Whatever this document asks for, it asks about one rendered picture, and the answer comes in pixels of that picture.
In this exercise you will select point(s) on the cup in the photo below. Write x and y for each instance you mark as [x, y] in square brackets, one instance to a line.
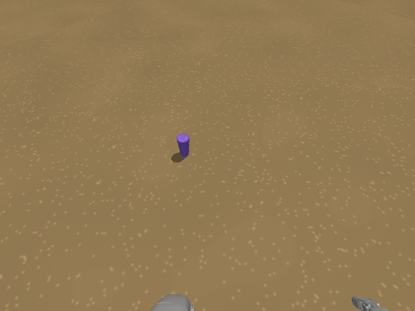
[183, 144]

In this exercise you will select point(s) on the right robot hand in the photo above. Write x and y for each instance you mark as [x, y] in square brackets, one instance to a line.
[365, 304]

